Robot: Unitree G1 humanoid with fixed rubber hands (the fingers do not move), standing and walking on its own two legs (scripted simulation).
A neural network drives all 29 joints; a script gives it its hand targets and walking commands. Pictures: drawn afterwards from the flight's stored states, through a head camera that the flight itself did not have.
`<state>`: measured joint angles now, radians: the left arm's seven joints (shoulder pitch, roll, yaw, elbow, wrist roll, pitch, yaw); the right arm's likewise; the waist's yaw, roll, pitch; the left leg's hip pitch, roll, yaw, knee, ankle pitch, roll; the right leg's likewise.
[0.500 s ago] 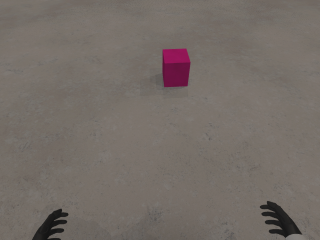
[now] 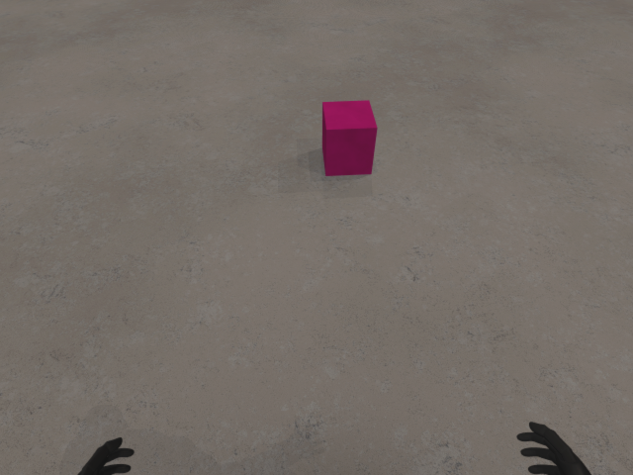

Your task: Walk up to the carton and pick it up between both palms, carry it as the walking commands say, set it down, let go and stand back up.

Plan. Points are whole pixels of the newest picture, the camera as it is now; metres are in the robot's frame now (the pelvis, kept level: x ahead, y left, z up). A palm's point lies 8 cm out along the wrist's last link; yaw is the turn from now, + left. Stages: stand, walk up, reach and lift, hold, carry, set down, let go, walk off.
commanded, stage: stand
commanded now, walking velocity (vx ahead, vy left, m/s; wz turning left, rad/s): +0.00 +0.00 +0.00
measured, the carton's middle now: (347, 138) +1.69 -0.17 -0.63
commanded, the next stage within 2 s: walk up in 0.38 s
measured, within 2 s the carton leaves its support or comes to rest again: neither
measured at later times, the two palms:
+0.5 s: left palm out of the picture +0.10 +0.31 -0.09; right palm out of the picture +0.11 -0.31 -0.09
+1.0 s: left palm out of the picture +0.04 +0.20 -0.09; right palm (560, 449) +0.18 -0.32 -0.12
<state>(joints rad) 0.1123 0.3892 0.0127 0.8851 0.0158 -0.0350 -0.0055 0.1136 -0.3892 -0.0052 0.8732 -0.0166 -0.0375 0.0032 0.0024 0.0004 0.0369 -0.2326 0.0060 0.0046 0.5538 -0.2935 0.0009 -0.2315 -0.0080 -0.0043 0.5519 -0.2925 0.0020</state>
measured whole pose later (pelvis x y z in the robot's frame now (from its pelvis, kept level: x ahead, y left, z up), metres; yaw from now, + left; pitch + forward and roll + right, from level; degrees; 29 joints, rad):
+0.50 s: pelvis +0.00 +0.00 +0.01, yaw +0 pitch -2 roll +0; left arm 0.08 0.39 0.00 1.03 0.01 -0.03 0.00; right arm 0.08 -0.39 0.00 1.03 -0.01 -0.03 0.00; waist 0.00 0.00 0.04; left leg -0.14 0.01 0.01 0.38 -0.20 0.00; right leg -0.14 -0.01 0.00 0.38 -0.20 0.00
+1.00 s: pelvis +0.10 -0.06 +0.02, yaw -3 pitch +0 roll +2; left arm 0.45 0.22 0.02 1.03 0.02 -0.07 -0.01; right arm 0.18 -0.29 -0.05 0.95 -0.03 0.00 0.06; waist 0.07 0.03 0.02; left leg -0.55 0.09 0.04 1.03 -0.15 -0.04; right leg -0.05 -0.07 -0.09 0.31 -0.26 0.00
